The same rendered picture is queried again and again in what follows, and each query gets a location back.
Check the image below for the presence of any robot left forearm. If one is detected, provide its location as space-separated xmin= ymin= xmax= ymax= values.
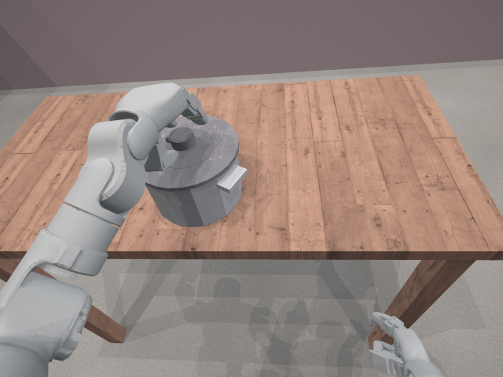
xmin=0 ymin=107 xmax=159 ymax=316

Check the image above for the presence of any robot right forearm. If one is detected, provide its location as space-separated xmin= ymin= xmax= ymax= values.
xmin=404 ymin=360 xmax=445 ymax=377

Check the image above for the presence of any robot right hand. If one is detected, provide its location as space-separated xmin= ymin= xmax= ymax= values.
xmin=369 ymin=312 xmax=430 ymax=377

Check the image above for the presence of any left robot upper arm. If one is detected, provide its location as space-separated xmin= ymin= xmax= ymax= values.
xmin=0 ymin=271 xmax=93 ymax=377

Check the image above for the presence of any table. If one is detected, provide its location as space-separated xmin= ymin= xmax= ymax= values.
xmin=0 ymin=75 xmax=503 ymax=350

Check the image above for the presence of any lid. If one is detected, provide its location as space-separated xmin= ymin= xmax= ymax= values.
xmin=143 ymin=115 xmax=239 ymax=192

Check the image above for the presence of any pot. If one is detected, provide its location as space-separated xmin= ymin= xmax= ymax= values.
xmin=145 ymin=157 xmax=248 ymax=227

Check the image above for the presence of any robot left hand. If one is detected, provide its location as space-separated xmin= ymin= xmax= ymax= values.
xmin=116 ymin=82 xmax=207 ymax=172

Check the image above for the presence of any knob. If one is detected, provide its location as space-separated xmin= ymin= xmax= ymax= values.
xmin=169 ymin=126 xmax=196 ymax=151

